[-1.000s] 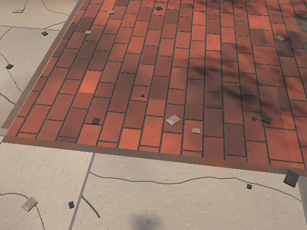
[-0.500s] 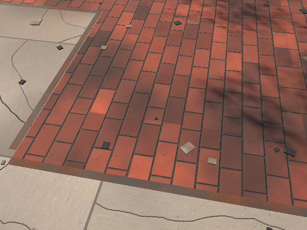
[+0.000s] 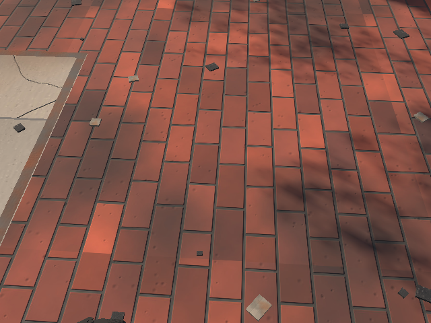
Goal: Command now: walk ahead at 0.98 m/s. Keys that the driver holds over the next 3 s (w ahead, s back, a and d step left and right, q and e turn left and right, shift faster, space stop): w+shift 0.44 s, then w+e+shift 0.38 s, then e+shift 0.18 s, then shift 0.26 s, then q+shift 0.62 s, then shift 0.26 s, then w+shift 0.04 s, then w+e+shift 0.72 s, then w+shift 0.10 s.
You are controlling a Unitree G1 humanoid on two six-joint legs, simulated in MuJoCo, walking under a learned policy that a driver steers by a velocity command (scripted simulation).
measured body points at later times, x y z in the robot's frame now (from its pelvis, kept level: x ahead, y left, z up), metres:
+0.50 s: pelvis +0.49 -0.01 +0.00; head +0.52 +0.00 +0.44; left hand +0.37 +0.23 -0.14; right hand +0.73 -0.21 -0.08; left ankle +0.72 +0.14 -0.68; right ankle +0.32 -0.08 -0.73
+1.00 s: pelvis +0.95 -0.02 -0.02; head +0.98 -0.03 +0.43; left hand +1.24 +0.12 -0.10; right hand +0.81 -0.25 -0.15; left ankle +0.78 +0.12 -0.72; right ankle +1.12 -0.13 -0.70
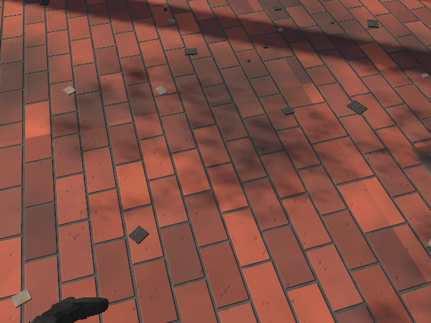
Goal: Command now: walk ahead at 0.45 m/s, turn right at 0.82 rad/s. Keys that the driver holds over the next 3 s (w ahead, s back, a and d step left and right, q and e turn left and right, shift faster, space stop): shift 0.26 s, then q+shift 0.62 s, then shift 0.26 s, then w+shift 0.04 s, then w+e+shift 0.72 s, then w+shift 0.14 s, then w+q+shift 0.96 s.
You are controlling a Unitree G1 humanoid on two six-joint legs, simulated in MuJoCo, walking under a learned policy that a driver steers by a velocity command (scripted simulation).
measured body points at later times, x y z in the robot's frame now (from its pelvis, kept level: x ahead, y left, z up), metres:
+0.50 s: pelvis +0.21 +0.05 +0.02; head +0.23 +0.04 +0.47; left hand +0.40 +0.29 -0.08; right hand +0.31 -0.22 -0.10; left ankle +0.28 +0.19 -0.68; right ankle +0.20 -0.02 -0.72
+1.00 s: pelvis +0.28 +0.12 +0.03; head +0.31 +0.16 +0.47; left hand +0.37 +0.44 -0.08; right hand +0.53 -0.11 -0.04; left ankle +0.26 +0.19 -0.72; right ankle +0.39 -0.03 -0.65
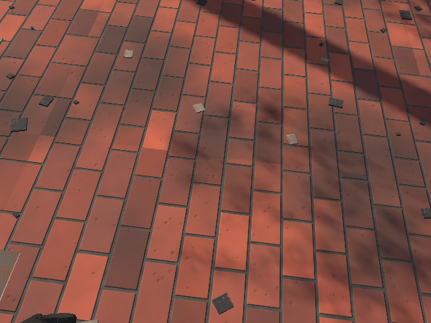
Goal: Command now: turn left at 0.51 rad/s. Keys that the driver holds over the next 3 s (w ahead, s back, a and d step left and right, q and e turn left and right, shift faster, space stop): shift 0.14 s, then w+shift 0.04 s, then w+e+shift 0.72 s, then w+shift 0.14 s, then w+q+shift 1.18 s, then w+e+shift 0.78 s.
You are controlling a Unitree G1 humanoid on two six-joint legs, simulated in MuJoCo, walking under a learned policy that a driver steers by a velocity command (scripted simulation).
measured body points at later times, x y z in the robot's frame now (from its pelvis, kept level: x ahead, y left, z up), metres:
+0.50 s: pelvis +0.13 -0.04 +0.00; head +0.15 -0.06 +0.45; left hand +0.09 +0.25 -0.11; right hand +0.33 -0.29 -0.08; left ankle +0.20 +0.12 -0.71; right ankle +0.04 -0.15 -0.74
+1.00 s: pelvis +0.45 -0.12 -0.04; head +0.49 -0.15 +0.40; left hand +0.81 -0.07 -0.09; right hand +0.24 -0.32 -0.17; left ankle +0.25 +0.10 -0.73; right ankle +0.57 -0.25 -0.73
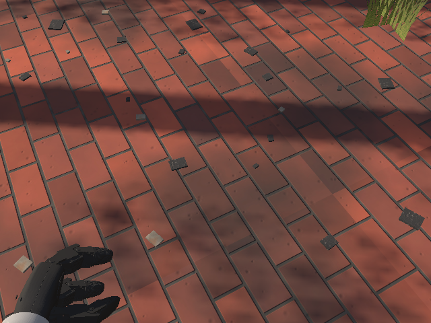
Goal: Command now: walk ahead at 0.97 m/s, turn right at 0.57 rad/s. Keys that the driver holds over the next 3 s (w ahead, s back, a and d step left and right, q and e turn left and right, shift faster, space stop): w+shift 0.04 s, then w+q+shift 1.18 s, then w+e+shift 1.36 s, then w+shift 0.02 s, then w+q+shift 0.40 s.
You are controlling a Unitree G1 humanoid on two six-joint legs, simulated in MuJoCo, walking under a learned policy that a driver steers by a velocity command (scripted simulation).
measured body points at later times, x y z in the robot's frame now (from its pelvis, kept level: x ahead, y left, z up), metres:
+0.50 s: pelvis +0.47 -0.01 +0.01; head +0.49 -0.01 +0.46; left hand +0.43 +0.26 -0.12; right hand +0.64 -0.25 -0.10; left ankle +0.59 +0.03 -0.70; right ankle +0.20 -0.07 -0.62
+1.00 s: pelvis +0.93 +0.04 +0.03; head +0.96 +0.06 +0.48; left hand +0.91 +0.36 -0.06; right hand +1.17 -0.18 -0.08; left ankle +0.74 +0.04 -0.58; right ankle +1.04 -0.05 -0.70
